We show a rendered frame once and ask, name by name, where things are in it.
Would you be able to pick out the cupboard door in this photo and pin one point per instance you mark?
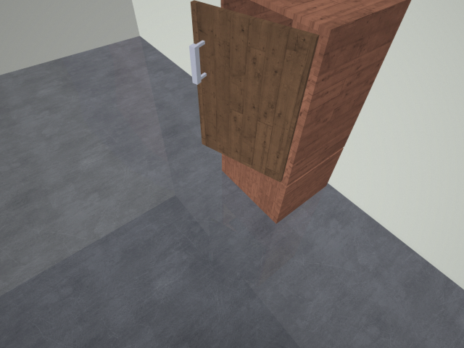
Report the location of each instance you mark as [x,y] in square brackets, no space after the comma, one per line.
[257,73]

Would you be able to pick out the handle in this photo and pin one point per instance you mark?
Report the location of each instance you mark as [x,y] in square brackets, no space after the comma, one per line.
[195,63]

